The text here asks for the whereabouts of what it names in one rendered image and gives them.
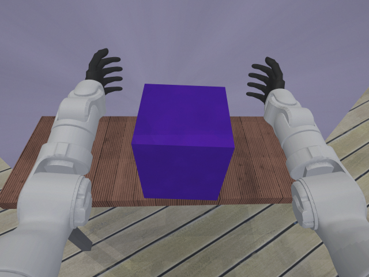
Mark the right robot hand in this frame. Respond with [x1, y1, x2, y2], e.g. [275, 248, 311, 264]
[246, 57, 285, 105]

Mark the carton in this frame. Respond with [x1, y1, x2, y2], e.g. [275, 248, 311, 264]
[131, 84, 235, 200]

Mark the right robot forearm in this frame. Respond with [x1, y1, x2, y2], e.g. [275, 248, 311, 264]
[263, 88, 367, 218]

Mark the left robot forearm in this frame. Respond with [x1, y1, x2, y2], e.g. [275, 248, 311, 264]
[17, 80, 106, 222]

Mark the table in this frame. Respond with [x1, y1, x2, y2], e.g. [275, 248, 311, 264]
[0, 116, 296, 251]

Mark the left robot hand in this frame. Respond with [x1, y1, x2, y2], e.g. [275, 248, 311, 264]
[85, 48, 123, 95]

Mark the left robot upper arm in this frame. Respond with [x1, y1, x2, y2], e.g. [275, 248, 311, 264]
[0, 172, 92, 277]

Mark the right robot upper arm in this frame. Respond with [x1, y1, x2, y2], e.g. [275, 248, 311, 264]
[291, 171, 369, 277]

